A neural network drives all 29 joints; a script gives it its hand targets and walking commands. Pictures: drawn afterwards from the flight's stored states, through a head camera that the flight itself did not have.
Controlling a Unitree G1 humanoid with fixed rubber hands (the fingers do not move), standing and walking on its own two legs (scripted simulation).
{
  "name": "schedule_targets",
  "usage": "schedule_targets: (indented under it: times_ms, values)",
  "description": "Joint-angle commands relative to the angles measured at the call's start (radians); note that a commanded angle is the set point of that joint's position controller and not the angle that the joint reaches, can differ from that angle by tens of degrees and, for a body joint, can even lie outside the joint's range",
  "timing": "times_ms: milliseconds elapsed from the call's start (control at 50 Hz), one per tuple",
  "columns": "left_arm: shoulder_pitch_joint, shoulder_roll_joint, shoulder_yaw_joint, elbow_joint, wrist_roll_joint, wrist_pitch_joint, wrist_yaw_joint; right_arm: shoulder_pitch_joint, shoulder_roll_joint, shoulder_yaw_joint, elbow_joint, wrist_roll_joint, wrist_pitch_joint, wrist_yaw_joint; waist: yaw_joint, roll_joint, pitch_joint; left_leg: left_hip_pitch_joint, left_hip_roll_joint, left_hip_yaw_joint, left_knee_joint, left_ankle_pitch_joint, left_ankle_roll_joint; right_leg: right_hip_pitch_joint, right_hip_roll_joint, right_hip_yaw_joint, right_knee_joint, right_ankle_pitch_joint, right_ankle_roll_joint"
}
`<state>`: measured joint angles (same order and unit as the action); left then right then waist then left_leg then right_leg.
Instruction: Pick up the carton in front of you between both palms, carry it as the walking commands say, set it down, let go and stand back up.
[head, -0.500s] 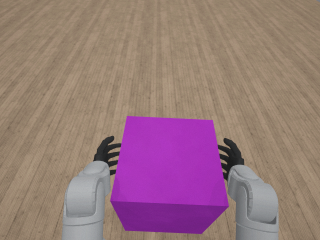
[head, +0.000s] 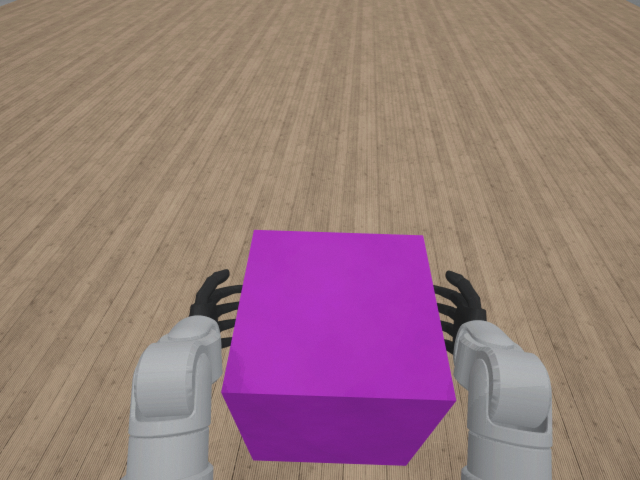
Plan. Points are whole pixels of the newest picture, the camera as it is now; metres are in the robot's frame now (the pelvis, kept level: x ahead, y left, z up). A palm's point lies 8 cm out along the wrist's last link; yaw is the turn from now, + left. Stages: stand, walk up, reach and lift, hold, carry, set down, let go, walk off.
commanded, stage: carry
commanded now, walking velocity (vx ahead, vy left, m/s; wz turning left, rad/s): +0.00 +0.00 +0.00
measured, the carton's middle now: (333, 353) +0.28 +0.00 +0.02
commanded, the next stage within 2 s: hold in 1.84 s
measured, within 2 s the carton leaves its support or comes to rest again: neither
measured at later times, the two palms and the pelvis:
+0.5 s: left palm (221, 313) +0.30 +0.14 +0.07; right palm (458, 314) +0.31 -0.16 +0.07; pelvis +0.04 -0.01 +0.01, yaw +1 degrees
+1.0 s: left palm (223, 326) +0.31 +0.15 +0.04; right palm (450, 332) +0.30 -0.15 +0.04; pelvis +0.02 +0.00 +0.00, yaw -1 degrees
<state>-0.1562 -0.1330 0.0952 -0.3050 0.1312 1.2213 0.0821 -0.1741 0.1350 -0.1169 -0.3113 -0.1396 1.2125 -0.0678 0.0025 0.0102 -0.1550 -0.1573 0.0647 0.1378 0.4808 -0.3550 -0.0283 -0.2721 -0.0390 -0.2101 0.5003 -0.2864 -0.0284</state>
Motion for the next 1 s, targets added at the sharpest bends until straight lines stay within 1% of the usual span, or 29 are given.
schedule_targets:
  times_ms: [0, 20, 60, 80, 100, 160, 180, 220, 240, 260, 320, 340, 360, 380, 400, 420, 440, 480, 540, 580, 620, 660, 680, 760, 780, 840, 900, 960, 980]
  values:
    - [-0.433, -0.909, -0.696, -0.059, -0.393, -0.006, -0.236, -0.407, 0.879, 0.710, -0.040, 0.420, 0.025, 0.249, -0.002, 0.009, -0.202, 0.049, 0.127, -0.073, 0.012, 0.838, -0.003, 0.160, -0.103, 0.066, 0.059, 0.593, 0.026]
    - [-0.426, -0.918, -0.710, -0.059, -0.412, -0.006, -0.234, -0.359, 0.874, 0.707, -0.021, 0.419, 0.017, 0.254, -0.002, 0.063, -0.204, 0.071, 0.126, -0.056, 0.027, 0.856, 0.002, 0.139, -0.110, 0.092, 0.052, 0.642, 0.024]
    - [-0.429, -0.924, -0.718, -0.095, -0.408, -0.017, -0.237, -0.354, 0.898, 0.719, -0.044, 0.408, 0.002, 0.258, -0.006, 0.052, -0.210, 0.103, 0.137, -0.060, 0.047, 0.959, 0.000, 0.137, -0.100, 0.077, 0.040, 0.608, 0.038]
    - [-0.408, -0.937, -0.709, -0.066, -0.411, -0.024, -0.236, -0.341, 0.901, 0.714, -0.017, 0.413, -0.009, 0.258, 0.000, 0.033, -0.228, 0.084, 0.093, -0.032, 0.087, 0.931, 0.006, 0.179, -0.092, 0.067, 0.043, 0.777, 0.029]
    - [-0.400, -0.959, -0.725, -0.094, -0.401, -0.039, -0.239, -0.347, 0.923, 0.764, -0.073, 0.418, -0.030, 0.260, -0.009, 0.018, -0.250, 0.091, 0.069, -0.007, 0.055, 0.832, -0.011, 0.198, -0.091, 0.067, 0.053, 0.834, 0.022]
    - [-0.345, -0.934, -0.723, -0.070, -0.368, -0.076, -0.253, -0.334, 0.924, 0.758, -0.055, 0.403, -0.060, 0.265, -0.001, -0.181, -0.211, -0.084, 0.009, 0.027, -0.038, 0.486, -0.031, 0.384, -0.102, 0.080, 0.051, 1.105, -0.003]
    - [-0.345, -0.925, -0.744, -0.098, -0.374, -0.095, -0.259, -0.332, 0.905, 0.754, -0.071, 0.389, -0.071, 0.260, -0.010, -0.091, -0.209, -0.059, 0.002, 0.017, -0.097, 0.447, -0.029, 0.378, -0.122, 0.116, 0.052, 1.103, -0.019]
    - [-0.345, -0.883, -0.733, -0.064, -0.352, -0.116, -0.255, -0.277, 0.863, 0.722, 0.012, 0.364, -0.097, 0.264, -0.007, -0.028, -0.173, 0.063, 0.045, -0.015, -0.133, 0.549, -0.010, 0.235, -0.113, 0.108, 0.014, 0.787, -0.005]
    - [-0.375, -0.854, -0.736, -0.056, -0.365, -0.128, -0.247, -0.294, 0.854, 0.725, 0.007, 0.367, -0.119, 0.265, -0.010, -0.002, -0.140, 0.126, 0.023, 0.035, -0.110, 0.793, -0.025, 0.153, -0.065, 0.045, 0.107, 0.792, 0.004]
    - [-0.347, -0.854, -0.718, -0.038, -0.328, -0.148, -0.238, -0.313, 0.821, 0.734, 0.000, 0.351, -0.119, 0.262, -0.002, 0.059, -0.154, 0.249, 0.052, 0.014, -0.032, 0.944, -0.019, 0.049, -0.055, 0.039, 0.025, 0.632, 0.018]
    - [-0.348, -0.838, -0.719, -0.040, -0.329, -0.177, -0.233, -0.260, 0.794, 0.702, 0.050, 0.329, -0.165, 0.258, -0.001, 0.076, -0.197, 0.293, 0.088, 0.012, 0.129, 1.178, 0.030, 0.060, 0.008, -0.005, -0.139, 0.458, 0.038]
    - [-0.326, -0.802, -0.681, 0.002, -0.281, -0.185, -0.230, -0.230, 0.802, 0.685, 0.103, 0.303, -0.171, 0.254, -0.007, 0.087, -0.196, 0.170, 0.069, 0.018, 0.172, 1.091, 0.011, 0.174, -0.034, 0.044, -0.092, 0.710, 0.028]
    - [-0.317, -0.807, -0.707, -0.032, -0.288, -0.200, -0.231, -0.204, 0.793, 0.665, 0.083, 0.291, -0.195, 0.255, 0.009, 0.015, -0.204, -0.049, 0.030, 0.058, 0.252, 0.821, 0.003, 0.397, -0.045, 0.067, -0.126, 0.953, 0.015]
    - [-0.296, -0.809, -0.690, 0.002, -0.270, -0.217, -0.233, -0.268, 0.798, 0.687, 0.058, 0.286, -0.208, 0.250, 0.038, -0.203, -0.180, -0.394, -0.040, 0.061, 0.276, 0.039, -0.011, 0.667, -0.147, 0.180, -0.041, 1.343, -0.061]
    - [-0.281, -0.803, -0.676, 0.010, -0.271, -0.232, -0.236, -0.213, 0.784, 0.660, 0.110, 0.249, -0.218, 0.248, 0.016, -0.175, -0.144, -0.368, -0.007, -0.037, 0.266, -0.171, 0.013, 0.558, -0.231, 0.228, -0.050, 1.366, -0.109]
    - [-0.315, -0.817, -0.666, 0.034, -0.270, -0.243, -0.233, -0.296, 0.759, 0.678, 0.047, 0.266, -0.237, 0.246, 0.014, -0.187, -0.100, -0.374, -0.015, -0.034, 0.123, -0.199, 0.022, 0.533, -0.219, 0.202, -0.043, 1.328, -0.134]
    - [-0.252, -0.796, -0.647, 0.052, -0.239, -0.261, -0.231, -0.319, 0.757, 0.669, 0.025, 0.292, -0.260, 0.251, 0.020, -0.167, -0.152, -0.262, 0.001, -0.049, 0.018, -0.119, 0.031, 0.478, -0.208, 0.225, -0.034, 1.083, -0.114]
    - [-0.301, -0.759, -0.590, 0.090, -0.206, -0.296, -0.230, -0.233, 0.751, 0.613, 0.160, 0.213, -0.280, 0.242, -0.012, -0.171, -0.107, 0.004, 0.018, -0.027, -0.060, 0.308, 0.038, 0.151, -0.161, 0.124, -0.031, 0.695, -0.037]
    - [-0.299, -0.766, -0.590, 0.141, -0.194, -0.332, -0.235, -0.235, 0.719, 0.573, 0.205, 0.195, -0.321, 0.232, 0.013, 0.027, -0.196, 0.065, 0.128, -0.091, 0.003, 0.645, 0.045, 0.081, -0.096, 0.108, -0.041, 0.165, 0.020]
    - [-0.360, -0.744, -0.534, 0.144, -0.158, -0.380, -0.231, -0.317, 0.735, 0.517, 0.257, 0.167, -0.369, 0.235, 0.006, 0.085, -0.107, 0.045, 0.152, -0.121, 0.028, 0.662, 0.063, 0.033, -0.088, 0.137, -0.025, 0.217, 0.015]
    - [-0.408, -0.789, -0.533, 0.220, -0.167, -0.438, -0.224, -0.295, 0.710, 0.463, 0.335, 0.132, -0.438, 0.240, 0.010, 0.014, -0.156, -0.010, 0.129, -0.106, 0.030, 0.644, 0.072, 0.125, -0.081, 0.118, 0.003, 0.292, 0.025]
    - [-0.463, -0.761, -0.498, 0.236, -0.136, -0.503, -0.224, -0.351, 0.759, 0.456, 0.367, 0.146, -0.497, 0.245, -0.011, 0.050, -0.170, 0.039, 0.111, -0.081, 0.058, 0.611, 0.061, 0.102, -0.109, 0.143, -0.001, 0.362, 0.032]
    - [-0.465, -0.750, -0.473, 0.271, -0.119, -0.522, -0.224, -0.387, 0.757, 0.427, 0.403, 0.121, -0.518, 0.243, -0.010, -0.013, -0.161, 0.034, 0.119, -0.089, 0.065, 0.569, 0.061, 0.119, -0.096, 0.143, -0.019, 0.368, 0.024]
    - [-0.398, -0.849, -0.451, 0.406, -0.089, -0.570, -0.237, -0.435, 0.806, 0.478, 0.400, 0.114, -0.588, 0.254, -0.005, -0.022, -0.205, 0.049, 0.113, -0.082, 0.061, 0.618, 0.054, 0.148, -0.110, 0.140, 0.005, 0.452, 0.018]
    - [-0.442, -0.879, -0.459, 0.382, -0.111, -0.577, -0.242, -0.470, 0.827, 0.484, 0.390, 0.134, -0.585, 0.256, -0.005, 0.016, -0.218, 0.025, 0.116, -0.095, 0.085, 0.607, 0.058, 0.158, -0.106, 0.142, -0.004, 0.427, 0.028]
    - [-0.422, -0.846, -0.429, 0.439, -0.097, -0.549, -0.246, -0.388, 0.829, 0.463, 0.466, 0.102, -0.546, 0.260, -0.009, -0.050, -0.161, -0.005, 0.109, -0.092, 0.054, 0.508, 0.047, 0.121, -0.107, 0.155, -0.019, 0.429, 0.018]
    - [-0.430, -0.872, -0.451, 0.411, -0.094, -0.529, -0.249, -0.358, 0.830, 0.411, 0.525, 0.081, -0.528, 0.269, 0.000, 0.014, -0.129, -0.025, 0.098, -0.086, 0.013, 0.371, 0.034, 0.067, -0.119, 0.161, -0.056, 0.247, 0.013]
    - [-0.504, -0.897, -0.474, 0.376, -0.133, -0.539, -0.265, -0.401, 0.853, 0.464, 0.472, 0.087, -0.537, 0.277, 0.000, -0.070, -0.132, -0.059, 0.102, -0.095, -0.011, 0.305, 0.049, 0.090, -0.107, 0.149, -0.089, 0.164, 0.015]
    - [-0.450, -0.915, -0.481, 0.396, -0.134, -0.534, -0.268, -0.431, 0.876, 0.485, 0.418, 0.137, -0.535, 0.281, -0.003, 0.003, -0.147, -0.015, 0.091, -0.082, -0.004, 0.264, 0.037, 0.057, -0.126, 0.199, -0.096, 0.197, 0.002]
